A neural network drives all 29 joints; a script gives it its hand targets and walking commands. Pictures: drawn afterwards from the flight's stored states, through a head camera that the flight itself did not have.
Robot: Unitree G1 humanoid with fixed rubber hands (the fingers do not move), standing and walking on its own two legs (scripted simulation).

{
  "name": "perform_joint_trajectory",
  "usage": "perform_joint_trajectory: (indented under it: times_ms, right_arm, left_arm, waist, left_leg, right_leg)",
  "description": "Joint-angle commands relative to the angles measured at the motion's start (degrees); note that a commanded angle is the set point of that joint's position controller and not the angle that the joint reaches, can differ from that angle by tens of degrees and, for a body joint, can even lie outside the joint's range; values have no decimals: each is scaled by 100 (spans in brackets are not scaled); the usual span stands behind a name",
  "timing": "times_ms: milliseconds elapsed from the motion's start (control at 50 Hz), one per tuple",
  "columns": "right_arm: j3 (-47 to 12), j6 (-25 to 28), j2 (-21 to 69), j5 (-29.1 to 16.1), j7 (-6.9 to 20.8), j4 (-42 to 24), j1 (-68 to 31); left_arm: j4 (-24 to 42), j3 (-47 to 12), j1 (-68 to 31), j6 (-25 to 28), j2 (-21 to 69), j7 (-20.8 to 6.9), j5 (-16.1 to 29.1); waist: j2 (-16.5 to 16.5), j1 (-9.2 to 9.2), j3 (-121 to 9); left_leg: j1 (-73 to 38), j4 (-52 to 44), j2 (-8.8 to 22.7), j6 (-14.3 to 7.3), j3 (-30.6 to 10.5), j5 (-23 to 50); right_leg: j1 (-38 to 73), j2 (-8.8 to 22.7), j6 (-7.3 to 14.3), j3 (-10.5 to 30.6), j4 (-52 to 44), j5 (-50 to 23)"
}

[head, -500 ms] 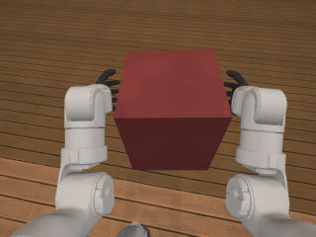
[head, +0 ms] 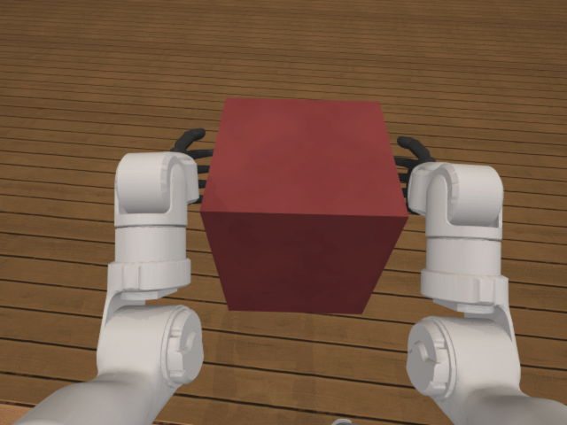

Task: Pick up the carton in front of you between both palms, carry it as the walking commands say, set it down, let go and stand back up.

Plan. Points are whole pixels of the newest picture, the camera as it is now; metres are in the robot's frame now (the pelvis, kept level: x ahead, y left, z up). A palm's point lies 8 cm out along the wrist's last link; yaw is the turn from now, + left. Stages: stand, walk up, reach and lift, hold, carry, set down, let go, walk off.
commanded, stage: carry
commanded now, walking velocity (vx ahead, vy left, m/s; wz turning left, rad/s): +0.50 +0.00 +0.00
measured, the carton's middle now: (298, 213) +0.39 -0.01 +0.10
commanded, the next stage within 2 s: none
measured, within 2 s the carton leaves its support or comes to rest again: neither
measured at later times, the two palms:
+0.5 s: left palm (197, 72) +0.65 +0.17 +0.19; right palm (365, 71) +0.65 -0.13 +0.20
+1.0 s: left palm (234, 55) +0.88 +0.13 +0.12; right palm (359, 57) +0.88 -0.17 +0.12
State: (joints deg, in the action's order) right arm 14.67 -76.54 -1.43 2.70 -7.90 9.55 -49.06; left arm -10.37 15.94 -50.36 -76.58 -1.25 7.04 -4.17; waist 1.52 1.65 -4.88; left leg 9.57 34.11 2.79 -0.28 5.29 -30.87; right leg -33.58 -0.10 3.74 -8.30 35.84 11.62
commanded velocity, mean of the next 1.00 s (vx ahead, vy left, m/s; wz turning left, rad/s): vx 0.50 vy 0.00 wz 0.00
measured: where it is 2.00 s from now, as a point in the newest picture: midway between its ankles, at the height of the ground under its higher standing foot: (285, 211)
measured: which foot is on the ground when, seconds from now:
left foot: down 0.00-0.02, up 0.04-0.42, down 0.44-0.90, up 0.92-1.00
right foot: down 0.00-0.46, up 0.48-0.88, down 0.90-1.00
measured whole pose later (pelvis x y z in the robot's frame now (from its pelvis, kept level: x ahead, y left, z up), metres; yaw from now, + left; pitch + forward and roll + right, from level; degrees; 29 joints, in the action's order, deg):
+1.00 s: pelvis +0.58 -0.02 +0.04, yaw +1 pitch +5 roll +0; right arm 12.1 -69.4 5.9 6.5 -4.9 -6.6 -20.1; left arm 5.5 10.9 -20.7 -68.2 9.1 6.0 -8.2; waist 1.1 -0.2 -5.3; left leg 18.2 59.6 1.3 0.3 2.9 -26.2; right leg -23.6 1.1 4.6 -11.2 27.3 8.7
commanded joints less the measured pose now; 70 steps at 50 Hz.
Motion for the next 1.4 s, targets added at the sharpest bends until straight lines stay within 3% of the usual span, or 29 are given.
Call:
perform_joint_trajectory:
  times_ms: [0,20,60,80,120,200,340,360,400,420,440,460,480,520,680,800,860,880,900,920,940,980,1000,1100,1220,1300,1340,1360,1380]
  right_arm:
    - [-3141,88,6219,-2424,1433,-227,-4387]
    - [-3141,116,6212,-2402,1421,-289,-4603]
    - [-3099,162,6300,-2393,1330,-426,-4636]
    - [-3051,170,6319,-2356,1265,-516,-4565]
    - [-3028,171,6260,-2272,1120,-740,-4496]
    - [-3095,131,5946,-2109,920,-1069,-4348]
    - [-3143,-11,5794,-1963,1064,-358,-3945]
    - [-3122,-14,5837,-1987,1121,-209,-3933]
    - [-3009,8,5947,-2027,1231,158,-3837]
    - [-2919,43,6000,-2069,1288,340,-3723]
    - [-2821,106,5927,-2061,1328,432,-3671]
    - [-2806,166,6077,-2077,1356,478,-3716]
    - [-2765,210,6244,-2139,1399,380,-3763]
    - [-2930,348,6598,-2368,1480,-29,-4158]
    - [-3427,617,6942,-2530,1542,-750,-3492]
    - [-3806,686,6794,-2133,1586,-1321,-2089]
    - [-4033,668,6670,-1934,1611,-1614,-1165]
    - [-4150,666,6599,-1914,1639,-1705,-960]
    - [-4285,648,6599,-1946,1686,-1785,-859]
    - [-4407,617,6808,-1995,1723,-1923,-817]
    - [-4481,644,6759,-2001,1754,-2004,-665]
    - [-4670,748,6849,-2055,1779,-2265,-474]
    - [-4746,802,6868,-2063,1777,-2406,-301]
    - [-4988,899,6636,-1875,1640,-3068,794]
    - [-4931,649,5959,-1803,1636,-3171,1299]
    - [-4818,463,5679,-1827,1699,-2949,1284]
    - [-4719,418,5629,-1817,1723,-2757,1316]
    - [-4645,411,5581,-1803,1730,-2630,1366]
    - [-4555,438,5505,-1720,1740,-2480,1325]
  left_arm:
    - [-147,-3028,-3684,174,5848,-1158,2199]
    - [-1,-3059,-3774,193,5981,-1179,2293]
    - [634,-3277,-4384,221,6318,-1219,2654]
    - [947,-3386,-4681,235,6439,-1232,2825]
    - [1343,-3495,-4961,238,6571,-1241,3034]
    - [1649,-3517,-4822,131,6324,-1221,3073]
    - [722,-3385,-4103,19,5986,-1302,2643]
    - [576,-3354,-4067,31,5991,-1314,2586]
    - [267,-3294,-4014,65,6057,-1330,2527]
    - [139,-3241,-4007,96,6038,-1337,2466]
    - [41,-3214,-3970,107,6151,-1352,2445]
    - [-39,-3169,-4045,141,6274,-1344,2410]
    - [-62,-3163,-4031,190,6388,-1328,2392]
    - [36,-3174,-4009,312,6626,-1290,2407]
    - [505,-3559,-2888,624,6948,-1056,2213]
    - [1253,-4088,-1844,684,7003,-1216,2164]
    - [1543,-4300,-1109,653,6941,-1374,2127]
    - [1566,-4349,-733,661,6912,-1435,2103]
    - [1583,-4342,-399,676,6772,-1481,2011]
    - [1541,-4361,-272,727,6660,-1507,1904]
    - [1752,-4450,-15,747,6714,-1534,1951]
    - [2383,-4673,-29,810,6812,-1570,2021]
    - [2667,-4801,-32,844,6846,-1585,2080]
    - [3088,-4956,1095,846,6656,-1733,2200]
    - [3173,-4942,1523,632,5926,-1738,2143]
    - [2955,-4857,1536,480,5650,-1691,2025]
    - [2868,-4857,1424,427,5593,-1676,2028]
    - [2824,-4861,1365,406,5537,-1666,2022]
    - [2917,-4927,1125,355,5556,-1660,2080]
  waist:
    - [-1691,-605,-3248]
    - [-1801,-658,-2934]
    - [-543,-654,-2641]
    - [-372,-566,-2567]
    - [-668,-424,-2660]
    - [-797,-492,-2641]
    - [-1054,-557,-2117]
    - [-1106,-502,-2062]
    - [-850,-58,-2408]
    - [-520,187,-2752]
    - [831,207,-3061]
    - [1648,149,-2800]
    - [1238,119,-2719]
    - [259,154,-2368]
    - [615,65,-2310]
    - [748,20,-1884]
    - [656,-87,-2222]
    - [419,-195,-2521]
    - [-533,-282,-2929]
    - [-1931,-289,-3000]
    - [-1757,-284,-2787]
    - [-619,-272,-2424]
    - [-439,-251,-2252]
    - [-824,-228,-1943]
    - [-938,-265,-1082]
    - [-987,-259,-618]
    - [-755,-152,-881]
    - [-464,-45,-1283]
    - [846,46,-1723]
  left_leg:
    - [2468,3206,-398,70,26,1581]
    - [3483,4175,-604,-57,-546,103]
    - [3890,4610,-194,-217,-742,377]
    - [3812,4261,-68,-210,-767,625]
    - [3530,3784,-24,-184,-679,847]
    - [3695,2810,16,-84,-416,959]
    - [2531,220,-298,-136,237,2167]
    - [2213,-94,-385,-176,355,2167]
    - [426,-858,-604,-301,704,2377]
    - [-937,-729,-17,-389,16,2041]
    - [-2006,-1028,1416,-917,-2655,1639]
    - [-2669,-1428,1774,-1360,-3986,2420]
    - [-2678,-1172,1801,-1398,-3634,2680]
    - [-1918,-1188,1500,-1130,-2683,3102]
    - [-1760,-1663,1117,-987,-1154,3998]
    - [-2047,-1498,886,-583,-363,5282]
    - [-1583,-278,694,-215,215,6218]
    - [-738,505,610,-21,294,5298]
    - [514,1692,360,125,314,3344]
    - [2521,2867,-398,241,82,686]
    - [3246,3616,-316,96,-352,115]
    - [3335,3335,104,-17,-593,604]
    - [3154,2861,266,29,-584,885]
    - [2581,1149,250,217,-91,1491]
    - [2361,-191,106,113,361,2773]
    - [1920,-648,69,-27,612,2743]
    - [551,-893,-268,-96,1045,2266]
    - [-752,-763,-7,-167,650,1956]
    - [-1816,-1368,1426,-767,-1851,972]
  right_leg:
    - [4969,1928,1126,3918,-1237,451]
    - [5150,2009,1417,4575,-1463,-343]
    - [4660,1785,1228,3371,-1011,-1301]
    - [4334,1657,1025,2957,-1049,-1239]
    - [4048,1501,808,2510,-1217,-895]
    - [4053,1482,972,2040,-1393,-911]
    - [3843,1135,551,973,-1179,-2241]
    - [3788,1122,460,866,-1039,-2446]
    - [3252,899,109,308,126,-3192]
    - [2325,826,-118,256,1060,-2090]
    - [723,209,-394,191,2417,-307]
    - [-762,-386,-399,601,3369,1764]
    - [-1145,-64,-234,944,3852,1836]
    - [-1128,261,-218,949,3502,1289]
    - [-808,399,-528,475,1284,169]
    - [7,116,-415,-58,-714,-920]
    - [2061,-161,-236,-524,-1667,-1286]
    - [3321,234,-102,-148,-1494,-1204]
    - [4538,1429,187,1557,-1191,-1556]
    - [5840,2347,1002,3395,-1410,-1941]
    - [5767,2388,1095,3491,-1559,-1833]
    - [5033,2082,768,2612,-1699,-1953]
    - [4596,2001,617,2244,-1912,-1799]
    - [3883,1669,541,1222,-2498,-1102]
    - [3563,1370,324,517,-2545,-1443]
    - [3465,1381,172,368,-2225,-1618]
    - [2995,1111,-8,-81,-1028,-2281]
    - [2229,944,-184,-267,28,-2014]
    - [828,393,-509,-327,1780,-805]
